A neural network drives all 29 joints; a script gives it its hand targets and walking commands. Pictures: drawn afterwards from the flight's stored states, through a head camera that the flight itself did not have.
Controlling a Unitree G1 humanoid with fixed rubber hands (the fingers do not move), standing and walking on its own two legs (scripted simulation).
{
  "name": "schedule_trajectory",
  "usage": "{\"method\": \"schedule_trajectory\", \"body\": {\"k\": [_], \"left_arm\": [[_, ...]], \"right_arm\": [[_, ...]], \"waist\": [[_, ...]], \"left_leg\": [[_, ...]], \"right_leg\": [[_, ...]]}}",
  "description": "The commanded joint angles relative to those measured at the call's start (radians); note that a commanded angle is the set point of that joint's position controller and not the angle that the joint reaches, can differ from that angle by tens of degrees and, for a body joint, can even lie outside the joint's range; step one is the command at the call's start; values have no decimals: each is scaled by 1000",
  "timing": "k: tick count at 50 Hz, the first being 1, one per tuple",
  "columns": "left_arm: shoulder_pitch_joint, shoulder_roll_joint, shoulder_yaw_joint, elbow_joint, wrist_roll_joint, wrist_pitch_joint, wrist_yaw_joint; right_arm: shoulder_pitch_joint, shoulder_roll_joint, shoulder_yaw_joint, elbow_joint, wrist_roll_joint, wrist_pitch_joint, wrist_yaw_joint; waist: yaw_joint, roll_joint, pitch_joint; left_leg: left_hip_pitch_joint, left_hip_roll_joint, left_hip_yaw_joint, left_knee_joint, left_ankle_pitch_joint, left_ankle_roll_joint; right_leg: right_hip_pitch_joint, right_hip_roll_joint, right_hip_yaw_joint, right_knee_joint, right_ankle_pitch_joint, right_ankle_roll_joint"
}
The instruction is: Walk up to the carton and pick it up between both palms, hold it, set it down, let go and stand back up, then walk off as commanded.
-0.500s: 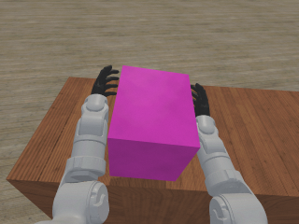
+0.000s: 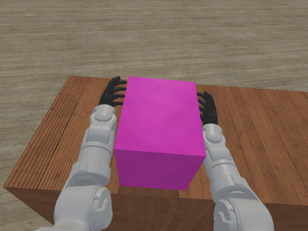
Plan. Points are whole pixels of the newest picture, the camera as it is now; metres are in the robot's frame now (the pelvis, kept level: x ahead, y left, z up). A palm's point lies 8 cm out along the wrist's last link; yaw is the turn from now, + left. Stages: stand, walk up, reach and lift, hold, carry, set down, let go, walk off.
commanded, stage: set down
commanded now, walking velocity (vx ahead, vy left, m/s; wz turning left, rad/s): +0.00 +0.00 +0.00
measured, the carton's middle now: (157, 133) +0.36 +0.00 +0.07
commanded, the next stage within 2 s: none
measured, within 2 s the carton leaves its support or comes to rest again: rests again in 1.10 s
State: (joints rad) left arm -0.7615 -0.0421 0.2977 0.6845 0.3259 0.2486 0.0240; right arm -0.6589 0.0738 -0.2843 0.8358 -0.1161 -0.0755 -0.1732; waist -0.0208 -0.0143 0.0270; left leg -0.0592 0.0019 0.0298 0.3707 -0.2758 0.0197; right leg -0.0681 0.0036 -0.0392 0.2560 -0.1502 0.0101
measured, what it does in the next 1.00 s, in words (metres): stands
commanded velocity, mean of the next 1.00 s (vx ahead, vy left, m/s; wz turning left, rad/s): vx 0.00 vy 0.00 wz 0.00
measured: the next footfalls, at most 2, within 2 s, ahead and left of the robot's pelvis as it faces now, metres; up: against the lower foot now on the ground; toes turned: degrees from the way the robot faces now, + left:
none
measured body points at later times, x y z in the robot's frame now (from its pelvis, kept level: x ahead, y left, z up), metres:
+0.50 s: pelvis +0.01 +0.00 +0.00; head +0.02 +0.02 +0.45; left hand +0.44 +0.13 +0.11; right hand +0.40 -0.14 +0.08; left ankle -0.05 +0.09 -0.75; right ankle -0.01 -0.13 -0.75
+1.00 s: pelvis +0.02 +0.00 +0.00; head +0.07 +0.03 +0.45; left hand +0.46 +0.13 +0.07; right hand +0.42 -0.15 +0.05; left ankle -0.05 +0.09 -0.75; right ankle -0.01 -0.13 -0.75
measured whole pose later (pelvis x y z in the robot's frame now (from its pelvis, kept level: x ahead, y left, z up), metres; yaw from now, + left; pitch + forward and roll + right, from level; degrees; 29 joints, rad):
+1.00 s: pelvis +0.02 +0.00 +0.00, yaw +0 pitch +5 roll -2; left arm -0.80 -0.04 0.36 0.89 0.33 0.02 0.02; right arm -0.67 0.14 -0.52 0.90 -0.33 -0.24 -0.14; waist -0.02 -0.01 0.03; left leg -0.17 0.00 0.03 0.38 -0.29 0.02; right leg -0.17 0.00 -0.04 0.25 -0.16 0.01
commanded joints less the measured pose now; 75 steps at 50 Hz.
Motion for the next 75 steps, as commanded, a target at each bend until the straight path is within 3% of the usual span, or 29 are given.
{"method": "schedule_trajectory", "body": {"k": [1,7,10,17,28,36,38,45,58,62,63,66,75], "left_arm": [[-616,-583,-256,50,-56,-104,-172],[-598,-574,-226,92,-49,-123,-173],[-630,-576,-223,97,-46,-139,-172],[-615,-555,-173,155,-28,-164,-170],[-630,-528,-134,197,-6,-195,-174],[-631,-524,-131,228,-3,-238,-159],[-620,-523,-119,235,7,-250,-156],[-592,-543,-150,240,0,-299,-136],[-574,-585,-203,299,-3,-408,-80],[-545,-584,-198,335,13,-423,-70],[-545,-583,-195,342,11,-425,-67],[-547,-568,-175,364,25,-428,-70],[-521,-543,-104,414,63,-440,-84]], "right_arm": [[-829,530,251,-189,-48,-96,132],[-830,539,233,-188,-70,-114,137],[-818,545,203,-157,-91,-117,139],[-813,552,166,-144,-134,-132,149],[-781,559,91,-109,-200,-149,157],[-765,571,65,-77,-240,-182,167],[-760,581,70,-67,-252,-190,170],[-737,604,89,-43,-265,-238,167],[-701,606,73,47,-315,-354,167],[-672,580,32,109,-329,-367,168],[-681,575,31,105,-328,-368,170],[-673,574,13,128,-337,-367,169],[-648,581,-17,149,-357,-356,174]], "waist": [[-43,-10,-487],[-33,-24,-483],[-53,-8,-495],[-39,-14,-492],[-63,2,-497],[-60,17,-557],[-45,15,-569],[-50,24,-660],[-52,59,-817],[-66,83,-823],[-49,86,-827],[-48,83,-797],[-33,63,-735]], "left_leg": [[-104,-15,26,-46,448,-74],[-139,-15,30,-44,455,-71],[-147,-11,27,-45,448,-74],[-177,-9,34,-43,458,-73],[-200,-1,35,-39,468,-78],[-209,7,36,-13,535,-85],[-216,8,39,-9,546,-85],[-214,11,34,33,659,-98],[-262,38,13,92,809,-126],[-181,54,6,104,850,-139],[-167,58,6,106,862,-141],[-179,55,11,105,849,-139],[-248,38,25,65,712,-118]], "right_leg": [[370,21,-43,79,494,17],[390,16,-35,90,538,19],[382,15,-39,95,531,19],[382,11,-37,105,561,20],[369,5,-44,122,574,22],[348,5,-47,138,620,19],[349,5,-47,146,642,18],[339,6,-47,171,756,12],[253,3,-62,180,820,-20],[161,17,-78,152,729,-26],[140,20,-79,139,694,-32],[133,20,-76,136,684,-32],[183,8,-58,142,656,-21]]}}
